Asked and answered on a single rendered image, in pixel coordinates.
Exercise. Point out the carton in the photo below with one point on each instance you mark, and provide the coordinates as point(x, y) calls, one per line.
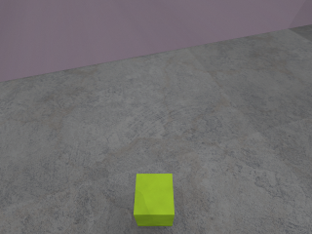
point(154, 200)

